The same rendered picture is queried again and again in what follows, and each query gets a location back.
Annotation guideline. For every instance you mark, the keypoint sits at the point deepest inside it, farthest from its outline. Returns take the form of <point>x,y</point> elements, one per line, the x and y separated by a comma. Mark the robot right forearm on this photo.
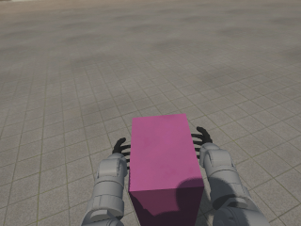
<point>223,177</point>

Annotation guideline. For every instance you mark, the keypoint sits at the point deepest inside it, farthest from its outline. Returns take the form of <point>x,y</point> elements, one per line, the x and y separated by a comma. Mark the right robot upper arm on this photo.
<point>233,216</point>

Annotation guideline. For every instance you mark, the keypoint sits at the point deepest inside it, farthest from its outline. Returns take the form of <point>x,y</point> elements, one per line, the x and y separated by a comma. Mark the right robot hand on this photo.
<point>205,137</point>

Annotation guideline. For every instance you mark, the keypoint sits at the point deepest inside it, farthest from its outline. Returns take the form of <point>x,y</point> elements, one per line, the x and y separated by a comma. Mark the left robot hand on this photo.
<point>118,149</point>

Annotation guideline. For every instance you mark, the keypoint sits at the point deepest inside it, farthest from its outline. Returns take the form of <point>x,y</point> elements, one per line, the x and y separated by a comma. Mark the robot left forearm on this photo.
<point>107,196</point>

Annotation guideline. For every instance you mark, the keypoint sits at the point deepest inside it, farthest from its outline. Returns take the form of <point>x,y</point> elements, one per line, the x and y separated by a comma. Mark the carton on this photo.
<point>165,182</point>

